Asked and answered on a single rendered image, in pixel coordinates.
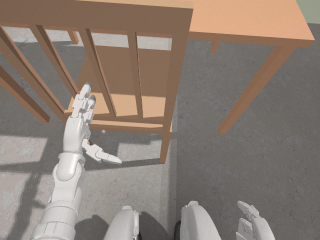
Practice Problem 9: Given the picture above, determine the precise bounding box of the left robot shin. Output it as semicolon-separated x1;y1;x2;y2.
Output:
122;206;139;240

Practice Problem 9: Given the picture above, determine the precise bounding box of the robot left forearm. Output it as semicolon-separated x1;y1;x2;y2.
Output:
29;152;86;240

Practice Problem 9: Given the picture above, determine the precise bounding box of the left robot thigh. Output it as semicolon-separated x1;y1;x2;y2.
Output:
103;209;139;240

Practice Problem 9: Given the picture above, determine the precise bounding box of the left robot hand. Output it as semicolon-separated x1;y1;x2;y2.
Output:
63;82;122;165

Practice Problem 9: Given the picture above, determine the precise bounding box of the right robot hand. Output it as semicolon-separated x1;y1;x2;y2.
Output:
236;200;275;240

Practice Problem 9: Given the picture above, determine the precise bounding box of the table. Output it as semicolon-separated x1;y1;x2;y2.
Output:
0;0;315;135

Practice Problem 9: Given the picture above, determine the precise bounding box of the chair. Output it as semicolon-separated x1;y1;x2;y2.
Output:
0;0;194;164

